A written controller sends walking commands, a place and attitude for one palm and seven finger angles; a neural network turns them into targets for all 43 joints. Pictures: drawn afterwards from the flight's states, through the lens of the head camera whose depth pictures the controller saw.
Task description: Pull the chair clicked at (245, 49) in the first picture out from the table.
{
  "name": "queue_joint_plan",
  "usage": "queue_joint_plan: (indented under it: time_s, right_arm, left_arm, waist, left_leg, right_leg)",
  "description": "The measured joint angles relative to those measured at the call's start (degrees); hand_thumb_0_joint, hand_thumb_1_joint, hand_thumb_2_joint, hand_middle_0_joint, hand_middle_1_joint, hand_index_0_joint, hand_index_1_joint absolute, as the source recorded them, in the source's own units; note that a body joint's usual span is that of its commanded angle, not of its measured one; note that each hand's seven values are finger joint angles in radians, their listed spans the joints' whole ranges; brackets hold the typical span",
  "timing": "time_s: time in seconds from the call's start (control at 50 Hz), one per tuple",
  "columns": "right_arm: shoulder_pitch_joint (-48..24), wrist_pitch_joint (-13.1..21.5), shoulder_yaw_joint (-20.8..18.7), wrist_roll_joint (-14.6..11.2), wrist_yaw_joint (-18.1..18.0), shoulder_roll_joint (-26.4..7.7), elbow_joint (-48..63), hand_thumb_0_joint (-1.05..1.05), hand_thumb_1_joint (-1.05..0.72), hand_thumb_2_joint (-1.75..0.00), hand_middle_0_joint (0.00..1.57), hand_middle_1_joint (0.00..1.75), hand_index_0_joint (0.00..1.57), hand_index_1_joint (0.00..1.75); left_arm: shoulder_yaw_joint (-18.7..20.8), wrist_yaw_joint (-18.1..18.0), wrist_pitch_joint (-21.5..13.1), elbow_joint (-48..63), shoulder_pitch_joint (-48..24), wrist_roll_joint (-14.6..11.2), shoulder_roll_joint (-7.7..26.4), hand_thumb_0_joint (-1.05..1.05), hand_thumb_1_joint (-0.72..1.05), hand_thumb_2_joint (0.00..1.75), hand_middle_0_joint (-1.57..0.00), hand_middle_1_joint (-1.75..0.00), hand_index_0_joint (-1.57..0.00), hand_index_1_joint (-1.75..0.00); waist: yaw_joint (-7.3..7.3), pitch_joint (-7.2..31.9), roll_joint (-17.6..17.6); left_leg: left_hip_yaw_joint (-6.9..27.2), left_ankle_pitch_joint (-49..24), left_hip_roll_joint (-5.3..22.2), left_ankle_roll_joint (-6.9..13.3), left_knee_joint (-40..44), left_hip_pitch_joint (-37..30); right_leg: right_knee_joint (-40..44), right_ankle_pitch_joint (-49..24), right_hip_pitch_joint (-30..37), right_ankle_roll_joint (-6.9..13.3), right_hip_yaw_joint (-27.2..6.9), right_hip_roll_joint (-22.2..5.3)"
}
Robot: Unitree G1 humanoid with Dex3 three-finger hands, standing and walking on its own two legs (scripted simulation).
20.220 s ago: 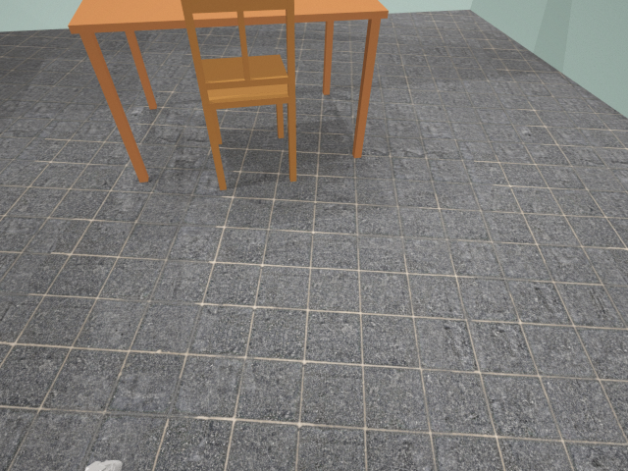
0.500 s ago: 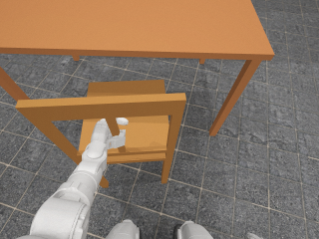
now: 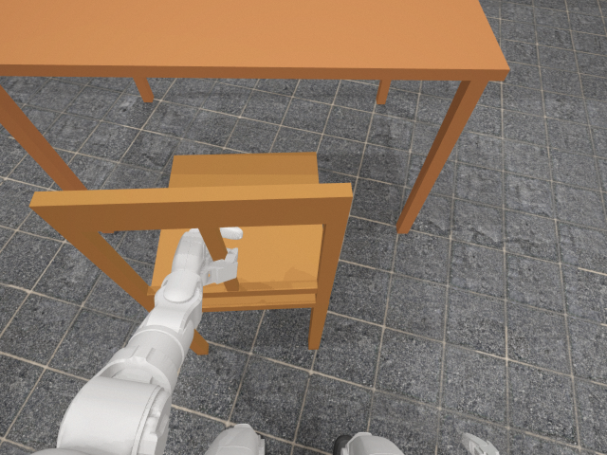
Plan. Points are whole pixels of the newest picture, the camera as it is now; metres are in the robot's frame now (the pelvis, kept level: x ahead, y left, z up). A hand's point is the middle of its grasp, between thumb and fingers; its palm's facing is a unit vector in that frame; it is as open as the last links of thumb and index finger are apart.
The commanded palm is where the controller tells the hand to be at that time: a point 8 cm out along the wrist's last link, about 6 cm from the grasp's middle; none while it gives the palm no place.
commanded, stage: step backward, pulling the chair out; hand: left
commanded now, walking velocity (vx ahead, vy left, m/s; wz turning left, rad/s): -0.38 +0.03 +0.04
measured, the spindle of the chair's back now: (222, 260) +0.40 +0.15 -0.09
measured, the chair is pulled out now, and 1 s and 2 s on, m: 0.30 0.60 0.72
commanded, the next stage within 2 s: stop walking, hand still on the chair in 0.84 s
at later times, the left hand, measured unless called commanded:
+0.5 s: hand (215, 353) +0.24 +0.13 -0.06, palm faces +0.01 -0.99 -0.17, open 5.4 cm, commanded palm +0.24 +0.19 -0.05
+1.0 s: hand out of the picture +0.08 +0.13 -0.06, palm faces +0.02 -0.99 -0.17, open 5.4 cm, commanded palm +0.07 +0.18 -0.04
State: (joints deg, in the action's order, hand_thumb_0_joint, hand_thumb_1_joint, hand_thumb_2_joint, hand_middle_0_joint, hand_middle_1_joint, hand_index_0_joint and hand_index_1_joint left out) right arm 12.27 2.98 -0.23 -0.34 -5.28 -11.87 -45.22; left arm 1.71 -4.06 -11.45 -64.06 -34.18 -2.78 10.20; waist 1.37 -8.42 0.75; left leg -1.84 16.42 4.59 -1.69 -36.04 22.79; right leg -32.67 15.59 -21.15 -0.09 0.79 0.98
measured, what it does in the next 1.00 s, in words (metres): walks backwards: left foot, then right foot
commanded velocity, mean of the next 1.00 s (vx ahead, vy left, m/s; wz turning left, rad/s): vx -0.29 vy -0.04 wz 0.05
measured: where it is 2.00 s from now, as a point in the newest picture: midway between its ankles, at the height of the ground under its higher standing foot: outside the picture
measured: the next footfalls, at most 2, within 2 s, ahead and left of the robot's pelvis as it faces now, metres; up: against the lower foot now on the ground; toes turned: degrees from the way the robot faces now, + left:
left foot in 0.22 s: -0.02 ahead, +0.14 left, +0.00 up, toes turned +1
right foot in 0.42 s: -0.08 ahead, -0.12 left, +0.00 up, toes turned -1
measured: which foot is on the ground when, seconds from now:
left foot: down 0.00-0.04, up 0.06-0.20, down 0.22-0.50, up 0.52-0.68, down 0.70-1.00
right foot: down 0.00-0.26, up 0.28-0.40, down 0.42-0.74, up 0.76-0.92, down 0.94-1.00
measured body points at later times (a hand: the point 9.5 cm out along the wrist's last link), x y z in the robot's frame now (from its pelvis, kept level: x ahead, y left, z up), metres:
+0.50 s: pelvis -0.14 +0.00 +0.00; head -0.05 -0.01 +0.44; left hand +0.24 +0.19 -0.04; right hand -0.07 -0.25 -0.14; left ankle -0.06 +0.14 -0.73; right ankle -0.12 -0.12 -0.73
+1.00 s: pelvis -0.28 -0.01 +0.00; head -0.20 -0.02 +0.44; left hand +0.08 +0.18 -0.04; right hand -0.21 -0.26 -0.14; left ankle -0.22 +0.13 -0.73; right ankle -0.26 -0.14 -0.73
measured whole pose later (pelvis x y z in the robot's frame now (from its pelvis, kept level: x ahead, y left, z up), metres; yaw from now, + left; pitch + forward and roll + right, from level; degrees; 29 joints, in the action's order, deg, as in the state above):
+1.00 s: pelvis -0.28 -0.01 +0.00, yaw -2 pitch +1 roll -3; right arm 12.9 3.9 0.6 -0.9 -4.6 -11.9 -44.9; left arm 4.3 -2.7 -9.9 -63.2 -31.3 -4.0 12.2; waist 1.9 -9.5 3.5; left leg 2.3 13.0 6.1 -2.7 -35.5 23.7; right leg -29.3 12.1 -17.1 -0.2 0.9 2.8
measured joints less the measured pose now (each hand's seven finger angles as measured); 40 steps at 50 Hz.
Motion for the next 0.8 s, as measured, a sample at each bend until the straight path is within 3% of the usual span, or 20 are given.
queue_joint_plan:
  time_s: [0.06,0.12,0.16,0.2,0.22,0.28,0.34,0.44,0.52,0.6,0.64,0.68,0.72,0.76,0.8]
  right_arm:
    - [-1.38,0.13,0.36,-0.75,-0.05,0.67,-0.62,0.01,-0.90,-0.90,0.21,0.30,0.20,0.30]
    - [-1.52,0.35,0.29,-1.23,-0.84,-0.23,-0.79,0.01,-0.90,-0.90,0.21,0.30,0.21,0.30]
    - [-1.46,0.55,0.22,-1.22,-1.35,-1.50,-1.15,0.01,-0.90,-0.90,0.21,0.30,0.21,0.30]
    - [-1.10,0.67,0.13,-1.25,-1.87,-2.91,-1.40,0.01,-0.90,-0.90,0.21,0.30,0.21,0.30]
    - [-1.01,0.68,0.00,-1.23,-2.16,-3.42,-1.56,0.01,-0.90,-0.90,0.21,0.30,0.21,0.30]
    - [-0.31,-0.08,-0.60,-0.89,-2.33,-3.20,-0.60,0.01,-0.90,-0.90,0.21,0.30,0.20,0.30]
    - [1.14,-0.18,-1.05,0.05,-1.71,-2.48,0.61,0.01,-0.90,-0.90,0.20,0.30,0.20,0.30]
    - [1.42,0.79,-0.20,0.34,0.36,-0.30,-0.48,0.01,-0.90,-0.90,0.21,0.30,0.20,0.30]
    - [-1.00,0.77,-0.03,-0.52,0.41,-0.14,-0.87,0.01,-0.90,-0.90,0.21,0.30,0.20,0.30]
    - [-1.11,0.79,-0.23,-1.06,-0.83,-1.52,-1.30,0.01,-0.90,-0.90,0.21,0.30,0.21,0.30]
    - [-0.93,0.92,-0.22,-1.01,-1.39,-2.78,-1.79,0.01,-0.90,-0.90,0.21,0.30,0.20,0.30]
    - [-0.34,1.15,-0.18,-1.05,-1.89,-3.98,-2.08,0.01,-0.90,-0.90,0.21,0.30,0.20,0.30]
    - [0.00,1.31,-0.35,-1.17,-2.40,-4.55,-2.39,0.01,-0.90,-0.90,0.21,0.30,0.20,0.30]
    - [0.25,0.97,-0.60,-0.96,-2.28,-3.89,-1.81,0.01,-0.90,-0.90,0.21,0.30,0.20,0.30]
    - [0.89,0.86,-0.80,-0.16,-1.95,-3.31,-0.74,0.01,-0.90,-0.90,0.20,0.30,0.20,0.30]
  left_arm:
    - [2.13,0.03,-0.88,-1.36,-0.39,-0.37,0.81,0.06,0.67,0.81,-0.33,-1.22,-0.50,-1.45]
    - [2.90,-0.26,-0.54,-1.68,-0.29,-0.45,0.71,0.06,0.67,0.81,-0.33,-1.22,-0.50,-1.45]
    - [3.05,-0.37,0.16,-1.38,-0.41,-0.27,0.14,0.06,0.67,0.80,-0.32,-1.22,-0.50,-1.45]
    - [2.42,-0.54,0.88,-0.82,-0.65,0.09,-0.53,0.06,0.68,0.79,-0.31,-1.22,-0.50,-1.45]
    - [1.84,-0.56,1.26,-0.48,-0.91,0.23,-0.70,0.06,0.68,0.79,-0.31,-1.23,-0.50,-1.45]
    - [0.14,-0.44,1.99,1.10,-0.62,0.10,-0.14,0.05,0.69,0.79,-0.30,-1.24,-0.50,-1.45]
    - [-0.41,-0.15,1.77,1.80,0.78,-0.14,-0.08,0.05,0.69,0.79,-0.29,-1.25,-0.50,-1.45]
    - [0.52,0.18,0.12,-0.40,0.62,0.15,1.18,0.05,0.67,0.80,-0.32,-1.26,-0.50,-1.45]
    - [3.30,0.32,-0.73,-1.15,0.49,-0.58,2.22,0.05,0.66,0.80,-0.34,-1.24,-0.50,-1.45]
    - [4.06,-0.11,-0.16,-1.23,1.41,-0.59,1.52,0.05,0.67,0.79,-0.34,-1.23,-0.50,-1.45]
    - [3.76,-0.36,0.51,-1.00,1.50,-0.13,0.53,0.05,0.67,0.79,-0.33,-1.23,-0.50,-1.45]
    - [2.87,-0.59,1.07,-0.80,1.35,0.18,-0.48,0.05,0.67,0.78,-0.32,-1.24,-0.50,-1.45]
    - [1.22,-0.58,1.49,-0.41,0.78,0.36,-0.89,0.05,0.68,0.78,-0.31,-1.25,-0.50,-1.45]
    - [0.02,-0.35,1.91,0.15,0.38,0.23,-0.47,0.05,0.69,0.79,-0.30,-1.27,-0.50,-1.45]
    - [-0.45,-0.18,2.18,0.60,0.86,-0.09,-0.33,0.05,0.69,0.79,-0.30,-1.27,-0.50,-1.45]
  waist:
    - [1.31,-0.86,1.25]
    - [2.42,0.15,1.28]
    - [3.08,0.66,1.21]
    - [3.61,1.11,1.28]
    - [3.90,1.11,1.03]
    - [2.78,0.36,-1.82]
    - [1.87,0.61,-1.24]
    - [-0.11,0.56,-0.64]
    - [1.30,-1.61,2.37]
    - [2.64,-0.03,1.40]
    - [3.10,0.76,1.07]
    - [3.45,1.73,0.93]
    - [3.60,2.15,0.16]
    - [2.31,1.43,-2.14]
    - [1.72,1.22,-1.91]
  left_leg:
    - [0.72,-1.28,1.00,-0.75,-1.26,1.59]
    - [3.40,7.44,-1.35,-1.07,-7.52,3.56]
    - [4.23,9.48,-2.65,-1.07,-7.87,2.85]
    - [4.10,7.73,-2.78,-0.87,-3.72,0.33]
    - [3.75,2.79,-2.87,-0.35,-0.82,-0.50]
    - [1.76,-0.68,-4.30,1.22,0.77,-0.67]
    - [1.69,-0.99,-3.19,1.48,1.12,0.12]
    - [1.46,-3.06,-0.69,0.13,0.90,1.80]
    - [2.82,-4.99,1.81,-0.67,0.12,3.52]
    - [5.00,8.25,-2.69,-0.90,-11.08,5.16]
    - [4.95,9.82,-4.06,-0.98,-10.81,3.12]
    - [4.33,8.28,-4.10,-0.79,-5.08,-0.69]
    - [3.53,2.45,-4.14,0.16,1.52,-3.47]
    - [2.29,0.68,-5.24,1.36,2.35,-3.37]
    - [2.25,0.03,-4.67,1.78,2.42,-2.75]
  right_leg:
    - [1.68,-3.85,-0.63,0.60,0.44,1.11]
    - [1.09,-4.47,-3.08,0.65,0.12,0.39]
    - [1.04,-5.43,-4.42,0.22,0.02,-0.52]
    - [1.01,-6.39,-5.59,-0.49,0.30,-1.28]
    - [0.81,-6.79,-6.15,-0.92,0.45,-1.82]
    - [-0.74,-6.53,-6.78,-1.63,-1.04,-3.15]
    - [-7.80,3.53,-5.71,-1.06,-1.05,-1.55]
    - [-0.16,2.07,2.54,-0.50,-1.14,-0.02]
    - [1.86,-2.74,1.50,0.64,-0.18,2.71]
    - [1.00,-3.95,-1.72,0.85,-0.63,0.82]
    - [1.42,-5.16,-2.84,0.41,-0.56,-0.39]
    - [1.72,-6.28,-4.07,-0.26,0.02,-1.35]
    - [1.35,-7.12,-5.48,-1.01,0.52,-2.46]
    - [0.01,-7.04,-6.16,-1.41,-0.67,-3.31]
    - [-6.64,0.99,-6.73,-1.28,-0.97,-2.35]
